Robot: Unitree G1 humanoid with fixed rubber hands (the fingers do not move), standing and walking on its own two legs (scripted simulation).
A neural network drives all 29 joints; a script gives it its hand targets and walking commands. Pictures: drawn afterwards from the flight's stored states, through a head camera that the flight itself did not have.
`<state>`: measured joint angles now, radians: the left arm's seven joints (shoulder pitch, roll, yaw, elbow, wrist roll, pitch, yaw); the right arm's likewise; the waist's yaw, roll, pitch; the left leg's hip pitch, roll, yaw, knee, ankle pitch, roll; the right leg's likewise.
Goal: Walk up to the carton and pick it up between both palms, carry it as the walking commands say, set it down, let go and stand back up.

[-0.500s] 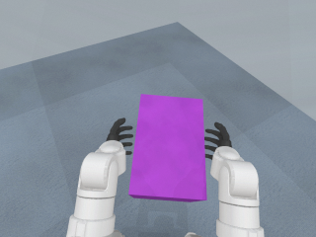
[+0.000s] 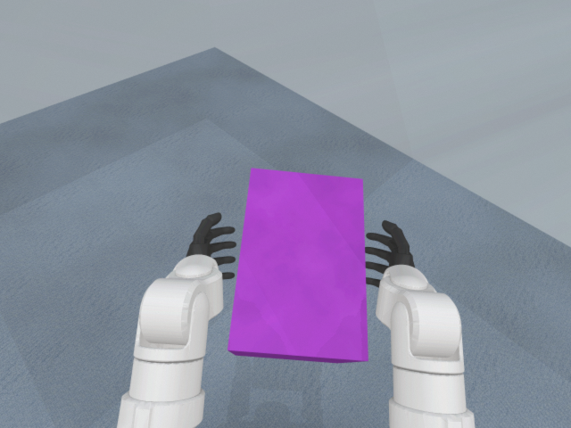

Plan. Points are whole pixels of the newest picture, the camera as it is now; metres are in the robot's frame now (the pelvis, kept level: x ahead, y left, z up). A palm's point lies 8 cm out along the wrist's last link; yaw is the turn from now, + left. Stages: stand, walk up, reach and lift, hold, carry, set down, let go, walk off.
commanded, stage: carry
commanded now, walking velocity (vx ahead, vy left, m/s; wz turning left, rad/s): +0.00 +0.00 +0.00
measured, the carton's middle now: (296, 270) +0.35 +0.01 +0.00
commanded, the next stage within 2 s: none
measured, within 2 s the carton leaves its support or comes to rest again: neither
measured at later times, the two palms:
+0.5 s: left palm (255, 324) +0.22 +0.05 +0.11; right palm (486, 333) +0.23 -0.20 +0.11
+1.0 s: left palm (249, 400) +0.16 +0.05 +0.05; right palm out of the picture +0.15 -0.20 +0.05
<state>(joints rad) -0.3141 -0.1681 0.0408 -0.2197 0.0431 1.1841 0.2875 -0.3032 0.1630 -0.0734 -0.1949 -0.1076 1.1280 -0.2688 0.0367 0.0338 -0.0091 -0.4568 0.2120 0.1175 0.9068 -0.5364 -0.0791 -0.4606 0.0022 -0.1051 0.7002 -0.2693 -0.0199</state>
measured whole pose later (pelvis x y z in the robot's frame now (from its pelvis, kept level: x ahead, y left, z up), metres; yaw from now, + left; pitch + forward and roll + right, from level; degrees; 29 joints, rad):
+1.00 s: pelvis -0.14 -0.07 +0.01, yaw -1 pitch +2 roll +0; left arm -0.29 -0.16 0.11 0.09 0.13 0.98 0.21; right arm -0.29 0.16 -0.09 0.09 -0.10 0.98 -0.20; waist -0.03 -0.02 -0.05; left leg -0.45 0.03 0.08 0.67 -0.26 0.01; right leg -0.47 0.03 -0.04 0.68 -0.25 -0.06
